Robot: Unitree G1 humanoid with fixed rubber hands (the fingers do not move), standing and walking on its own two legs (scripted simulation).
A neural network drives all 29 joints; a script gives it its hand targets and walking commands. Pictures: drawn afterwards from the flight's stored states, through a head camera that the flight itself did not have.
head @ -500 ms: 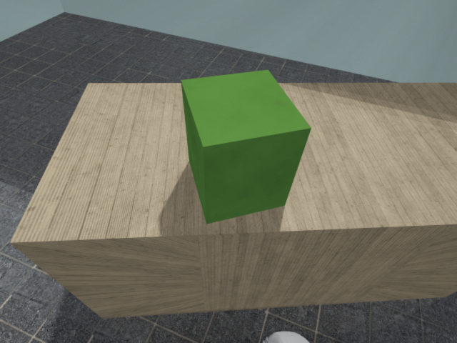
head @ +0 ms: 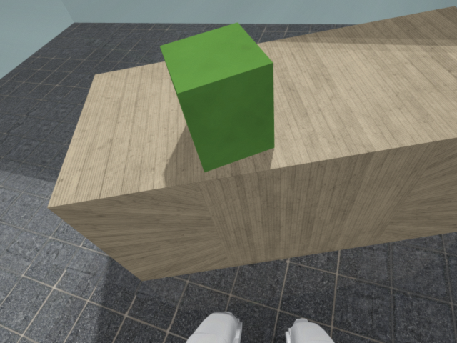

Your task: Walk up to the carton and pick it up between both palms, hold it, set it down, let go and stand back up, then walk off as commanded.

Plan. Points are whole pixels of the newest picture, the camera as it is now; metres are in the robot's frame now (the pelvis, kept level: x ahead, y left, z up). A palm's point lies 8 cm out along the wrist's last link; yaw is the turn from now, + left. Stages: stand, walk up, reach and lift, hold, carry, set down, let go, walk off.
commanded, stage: walk off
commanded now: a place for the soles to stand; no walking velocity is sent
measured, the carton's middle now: (220, 99) +0.66 +0.08 +0.03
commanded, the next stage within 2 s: none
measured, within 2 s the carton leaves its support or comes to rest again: neither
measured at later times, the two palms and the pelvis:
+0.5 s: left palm out of the picture -0.05 +0.38 -0.12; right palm out of the picture -0.04 -0.26 -0.09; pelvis -0.13 +0.05 -0.01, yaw +1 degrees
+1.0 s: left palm out of the picture -0.17 +0.36 -0.12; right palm out of the picture -0.16 -0.25 -0.11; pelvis -0.25 +0.05 -0.01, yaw +1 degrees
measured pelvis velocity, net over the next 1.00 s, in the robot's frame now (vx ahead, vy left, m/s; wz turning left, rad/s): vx -0.25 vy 0.05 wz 0.01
